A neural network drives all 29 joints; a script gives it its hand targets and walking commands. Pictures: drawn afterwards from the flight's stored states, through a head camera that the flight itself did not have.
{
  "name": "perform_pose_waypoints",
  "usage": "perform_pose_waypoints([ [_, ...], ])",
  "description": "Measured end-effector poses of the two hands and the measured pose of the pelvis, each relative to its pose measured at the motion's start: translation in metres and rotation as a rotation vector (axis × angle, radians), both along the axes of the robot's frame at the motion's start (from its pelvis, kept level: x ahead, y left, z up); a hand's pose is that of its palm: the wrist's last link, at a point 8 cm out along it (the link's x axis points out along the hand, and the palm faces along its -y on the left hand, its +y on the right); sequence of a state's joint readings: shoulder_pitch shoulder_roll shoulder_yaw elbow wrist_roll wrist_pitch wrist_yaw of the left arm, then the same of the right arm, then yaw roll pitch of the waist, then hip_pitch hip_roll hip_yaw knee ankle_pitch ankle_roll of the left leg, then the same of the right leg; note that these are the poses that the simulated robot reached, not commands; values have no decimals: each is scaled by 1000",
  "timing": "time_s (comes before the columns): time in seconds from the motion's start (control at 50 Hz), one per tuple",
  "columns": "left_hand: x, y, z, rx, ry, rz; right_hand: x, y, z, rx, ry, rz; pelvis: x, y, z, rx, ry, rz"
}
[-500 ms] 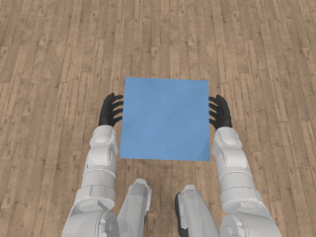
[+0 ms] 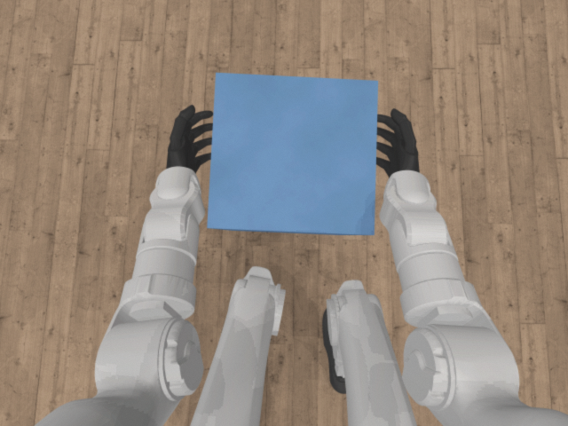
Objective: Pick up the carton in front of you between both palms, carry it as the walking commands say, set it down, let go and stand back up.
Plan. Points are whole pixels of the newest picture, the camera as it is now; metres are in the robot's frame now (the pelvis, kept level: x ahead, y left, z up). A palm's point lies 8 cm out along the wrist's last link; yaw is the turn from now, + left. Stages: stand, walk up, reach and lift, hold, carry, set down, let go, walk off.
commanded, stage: set down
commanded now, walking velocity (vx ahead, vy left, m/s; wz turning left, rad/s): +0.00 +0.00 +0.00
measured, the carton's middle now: (290, 171) +0.46 +0.06 -0.19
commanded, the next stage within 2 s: none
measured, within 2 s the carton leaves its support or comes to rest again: rests again in 1.04 s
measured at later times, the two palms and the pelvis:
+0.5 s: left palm (201, 171) +0.46 +0.22 -0.25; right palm (365, 168) +0.49 -0.08 -0.25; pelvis -0.02 +0.00 -0.11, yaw -1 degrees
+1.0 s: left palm (208, 176) +0.46 +0.22 -0.30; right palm (360, 173) +0.50 -0.08 -0.31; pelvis -0.02 +0.00 -0.15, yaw -1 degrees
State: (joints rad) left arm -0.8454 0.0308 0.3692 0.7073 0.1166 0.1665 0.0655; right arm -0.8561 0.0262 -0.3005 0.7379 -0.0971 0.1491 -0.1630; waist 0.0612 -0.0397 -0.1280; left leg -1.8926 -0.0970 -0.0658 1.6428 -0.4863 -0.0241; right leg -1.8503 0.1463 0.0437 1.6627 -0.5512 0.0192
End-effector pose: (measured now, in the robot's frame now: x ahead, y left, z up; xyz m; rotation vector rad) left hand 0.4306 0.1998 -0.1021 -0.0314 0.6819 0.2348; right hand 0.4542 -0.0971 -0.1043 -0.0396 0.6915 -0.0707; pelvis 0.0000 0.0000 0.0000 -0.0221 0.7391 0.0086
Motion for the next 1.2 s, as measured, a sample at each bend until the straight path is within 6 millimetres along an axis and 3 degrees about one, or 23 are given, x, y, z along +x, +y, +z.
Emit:
perform_pose_waypoints([
  [0.34, 20, 13, -99, 4, 32, 15, 28, 13, -97, -10, 31, 29, -20, 2, -79, -7, 11, -9],
  [0.62, 34, 21, -183, 19, 68, 14, 46, 21, -183, -10, 64, 49, -25, 3, -133, -4, -20, -27],
  [0.72, 37, 20, -190, 20, 74, 18, 47, 20, -194, -4, 68, 50, -21, 4, -142, 6, -34, -32],
  [1.2, 28, 19, -211, 5, 123, -18, 47, 16, -206, -19, 95, 87, -25, -3, -156, 21, -87, -38],
])
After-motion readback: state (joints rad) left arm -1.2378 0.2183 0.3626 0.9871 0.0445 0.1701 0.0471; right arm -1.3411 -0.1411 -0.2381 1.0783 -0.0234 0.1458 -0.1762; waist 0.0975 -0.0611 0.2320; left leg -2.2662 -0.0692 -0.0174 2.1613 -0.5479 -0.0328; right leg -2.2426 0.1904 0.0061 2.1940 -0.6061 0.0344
